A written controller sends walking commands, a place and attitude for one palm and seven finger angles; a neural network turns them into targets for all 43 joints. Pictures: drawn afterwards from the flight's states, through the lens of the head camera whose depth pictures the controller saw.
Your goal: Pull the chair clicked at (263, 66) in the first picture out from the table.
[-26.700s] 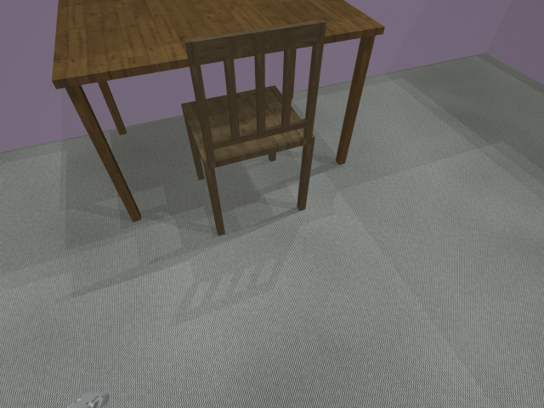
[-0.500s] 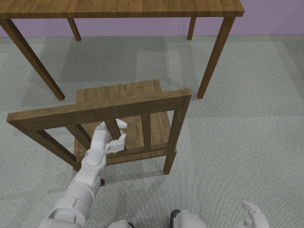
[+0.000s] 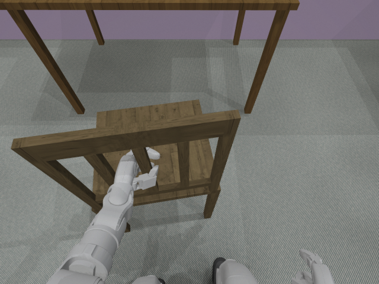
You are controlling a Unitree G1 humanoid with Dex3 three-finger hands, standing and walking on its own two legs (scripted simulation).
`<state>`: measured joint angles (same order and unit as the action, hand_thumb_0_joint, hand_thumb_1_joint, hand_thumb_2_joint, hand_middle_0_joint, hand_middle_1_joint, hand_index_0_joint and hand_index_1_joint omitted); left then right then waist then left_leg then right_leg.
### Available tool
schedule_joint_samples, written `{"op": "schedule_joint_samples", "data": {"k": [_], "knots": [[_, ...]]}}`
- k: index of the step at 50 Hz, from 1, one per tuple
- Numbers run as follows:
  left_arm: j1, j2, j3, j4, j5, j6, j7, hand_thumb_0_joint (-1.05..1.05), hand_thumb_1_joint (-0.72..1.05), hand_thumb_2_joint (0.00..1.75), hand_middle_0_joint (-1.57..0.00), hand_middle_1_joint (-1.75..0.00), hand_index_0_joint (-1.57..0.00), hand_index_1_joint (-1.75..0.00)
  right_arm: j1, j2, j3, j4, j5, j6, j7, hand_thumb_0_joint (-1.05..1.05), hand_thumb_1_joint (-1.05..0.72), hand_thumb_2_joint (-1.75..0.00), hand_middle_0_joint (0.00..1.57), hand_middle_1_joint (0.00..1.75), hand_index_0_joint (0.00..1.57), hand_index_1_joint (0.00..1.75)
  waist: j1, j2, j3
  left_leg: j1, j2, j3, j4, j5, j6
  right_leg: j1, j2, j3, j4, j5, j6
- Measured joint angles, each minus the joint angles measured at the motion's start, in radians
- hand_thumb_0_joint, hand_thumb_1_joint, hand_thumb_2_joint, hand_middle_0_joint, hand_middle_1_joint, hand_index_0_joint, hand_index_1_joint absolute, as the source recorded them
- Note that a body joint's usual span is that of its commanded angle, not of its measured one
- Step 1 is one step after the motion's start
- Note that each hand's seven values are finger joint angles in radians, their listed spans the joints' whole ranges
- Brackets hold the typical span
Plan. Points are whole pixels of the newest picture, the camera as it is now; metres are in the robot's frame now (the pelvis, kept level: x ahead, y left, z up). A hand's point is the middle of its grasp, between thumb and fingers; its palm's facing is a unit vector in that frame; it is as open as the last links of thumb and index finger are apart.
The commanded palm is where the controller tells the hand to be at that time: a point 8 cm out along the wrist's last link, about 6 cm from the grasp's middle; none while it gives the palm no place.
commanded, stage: step backward, pulling the chair out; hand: left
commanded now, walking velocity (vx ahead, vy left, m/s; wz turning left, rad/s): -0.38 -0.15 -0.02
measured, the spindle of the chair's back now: (147, 171) +0.38 +0.11 -0.10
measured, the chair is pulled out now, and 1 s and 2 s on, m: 0.49 0.60 0.60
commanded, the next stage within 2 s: stop walking, hand still on the chair in 0.22 s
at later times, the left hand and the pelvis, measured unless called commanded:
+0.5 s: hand (148, 212) +0.26 +0.09 -0.05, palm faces -0.09 -0.98 -0.16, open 5.6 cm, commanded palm +0.25 +0.15 -0.04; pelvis -0.08 +0.00 +0.00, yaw -2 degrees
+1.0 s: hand (147, 221) +0.24 +0.09 -0.05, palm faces -0.07 -0.98 -0.17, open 5.7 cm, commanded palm +0.23 +0.15 -0.04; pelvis -0.05 -0.01 +0.01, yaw -2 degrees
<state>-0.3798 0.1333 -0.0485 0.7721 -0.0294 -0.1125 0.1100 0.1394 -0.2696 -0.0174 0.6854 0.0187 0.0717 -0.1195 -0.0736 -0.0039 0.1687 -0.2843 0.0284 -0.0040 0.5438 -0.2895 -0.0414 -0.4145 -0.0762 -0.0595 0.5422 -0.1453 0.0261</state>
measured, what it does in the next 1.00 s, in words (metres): steps on the spot: right foot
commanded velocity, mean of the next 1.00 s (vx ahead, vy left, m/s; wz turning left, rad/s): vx -0.03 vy -0.01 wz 0.01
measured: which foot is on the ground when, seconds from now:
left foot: down 0.00-1.00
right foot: down 0.00-0.00, up 0.02-0.14, down 0.16-1.00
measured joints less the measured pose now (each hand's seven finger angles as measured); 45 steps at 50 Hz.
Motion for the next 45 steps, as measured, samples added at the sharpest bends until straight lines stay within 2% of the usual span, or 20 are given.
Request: {"op": "schedule_joint_samples", "data": {"k": [1,2,4,5,8,11,14,16,19,20,23,30,37,45], "knots": [[0.004,0.007,-0.005,-0.012,0.000,0.006,-0.001,0.04,0.65,0.74,-0.18,-1.17,-0.47,-1.45,0.002,0.006,-0.001,-0.013,-0.006,0.004,0.002,0.00,-0.91,-0.89,0.20,0.30,0.20,0.30,0.005,-0.010,0.004,0.000,-0.001,0.009,-0.003,0.005,0.005,-0.009,0.000,0.006,0.024,-0.007,-0.004],[0.011,0.011,-0.005,-0.020,0.001,0.009,-0.004,0.04,0.65,0.74,-0.18,-1.17,-0.46,-1.45,0.007,0.012,-0.001,-0.024,-0.013,0.004,0.007,0.00,-0.91,-0.89,0.20,0.30,0.20,0.30,0.007,-0.011,0.004,-0.004,0.003,0.012,-0.005,0.011,0.009,-0.014,0.007,0.009,0.065,-0.069,-0.010],[0.030,0.013,-0.002,-0.030,-0.001,0.004,-0.009,0.04,0.66,0.73,-0.17,-1.16,-0.45,-1.45,0.020,0.027,-0.003,-0.038,-0.020,-0.005,0.024,0.00,-0.91,-0.89,0.20,0.30,0.20,0.30,0.013,0.006,0.001,-0.016,0.025,0.009,-0.007,0.022,0.009,-0.001,0.034,0.008,0.115,-0.186,-0.024],[0.038,0.013,-0.001,-0.032,-0.002,-0.002,-0.011,0.05,0.66,0.74,-0.17,-1.16,-0.45,-1.45,0.028,0.036,-0.002,-0.040,-0.019,-0.012,0.034,0.00,-0.91,-0.89,0.20,0.30,0.20,0.30,0.019,0.016,0.002,-0.019,0.036,0.008,-0.007,0.026,0.007,0.023,0.045,0.006,0.102,-0.196,-0.029],[0.056,0.021,0.002,-0.030,-0.001,-0.024,-0.027,0.05,0.65,0.75,-0.19,-1.16,-0.44,-1.45,0.049,0.061,0.013,-0.034,-0.013,-0.029,0.057,0.00,-0.91,-0.89,0.20,0.30,0.20,0.30,0.044,0.035,0.000,-0.036,0.063,0.009,0.014,0.026,-0.010,0.125,0.063,0.002,-0.042,-0.094,-0.031],[0.045,0.015,0.027,0.001,-0.012,-0.052,-0.034,0.05,0.64,0.76,-0.20,-1.14,-0.45,-1.45,0.033,0.070,0.028,-0.015,0.001,-0.025,0.060,0.00,-0.91,-0.89,0.20,0.30,0.20,0.30,0.041,0.081,0.030,-0.061,0.098,-0.009,0.055,0.046,-0.017,0.143,0.099,-0.015,-0.088,-0.041,-0.033],[0.035,0.009,0.041,0.039,-0.018,-0.060,-0.030,0.05,0.63,0.76,-0.21,-1.13,-0.46,-1.45,0.031,0.068,0.035,-0.002,0.012,-0.017,0.045,0.00,-0.91,-0.89,0.20,0.30,0.21,0.30,0.030,0.069,0.013,-0.103,0.052,-0.037,0.177,-0.084,-0.007,0.105,0.077,-0.008,-0.049,-0.055,-0.040],[0.027,-0.001,0.048,0.057,-0.015,-0.052,-0.026,0.06,0.63,0.76,-0.21,-1.13,-0.47,-1.45,0.031,0.053,0.036,0.007,0.012,-0.014,0.036,0.00,-0.91,-0.89,0.20,0.30,0.21,0.30,0.017,0.059,-0.002,-0.099,0.024,-0.044,0.202,-0.112,-0.003,0.082,0.056,-0.006,-0.025,-0.059,-0.035],[0.020,-0.011,0.038,0.043,-0.010,-0.011,-0.018,0.06,0.64,0.76,-0.20,-1.14,-0.48,-1.45,0.035,0.022,0.031,0.006,0.012,-0.012,0.019,0.00,-0.91,-0.89,0.20,0.30,0.21,0.30,-0.003,0.057,-0.012,-0.018,0.026,-0.031,0.073,-0.013,0.009,0.059,0.037,-0.013,0.017,-0.067,-0.021],[0.014,-0.010,0.030,0.034,-0.010,0.005,-0.016,0.06,0.64,0.75,-0.19,-1.15,-0.48,-1.45,0.032,0.019,0.025,0.007,0.011,-0.013,0.012,0.00,-0.91,-0.89,0.20,0.30,0.21,0.30,-0.007,0.048,-0.006,0.002,0.023,-0.025,0.039,0.000,-0.001,0.056,0.028,-0.013,0.033,-0.072,-0.015],[0.001,-0.002,0.015,0.030,-0.016,0.032,-0.011,0.06,0.65,0.74,-0.18,-1.15,-0.48,-1.45,0.037,0.022,0.019,-0.008,0.011,-0.009,0.003,0.01,-0.91,-0.89,0.20,0.30,0.20,0.30,0.011,0.011,0.014,0.024,0.006,0.000,0.019,0.006,0.002,0.068,0.012,0.010,0.018,-0.050,-0.002],[0.057,-0.006,0.000,0.042,-0.008,0.018,-0.020,0.07,0.65,0.74,-0.17,-1.15,-0.49,-1.45,0.096,0.053,0.035,-0.006,0.013,-0.031,0.020,0.00,-0.91,-0.89,0.20,0.30,0.20,0.30,0.032,0.011,-0.016,0.058,0.022,0.006,-0.019,0.021,0.000,0.110,0.030,0.010,-0.047,-0.015,-0.011],[0.135,-0.016,0.002,0.055,-0.009,-0.011,-0.024,0.07,0.64,0.76,-0.19,-1.14,-0.49,-1.45,0.122,0.069,0.041,0.034,0.009,-0.046,0.024,0.01,-0.91,-0.89,0.20,0.30,0.21,0.30,0.034,0.028,-0.066,0.104,0.031,0.015,-0.055,0.013,-0.006,0.140,0.039,0.016,-0.059,-0.033,-0.017],[0.188,-0.022,-0.004,0.026,-0.010,-0.023,-0.028,0.07,0.63,0.77,-0.20,-1.13,-0.50,-1.45,0.091,0.052,0.026,0.041,0.009,-0.048,0.016,0.01,-0.91,-0.89,0.20,0.30,0.21,0.30,0.038,0.042,-0.072,0.139,0.033,0.016,-0.074,0.003,-0.012,0.164,0.040,0.014,-0.053,-0.057,-0.020]]}}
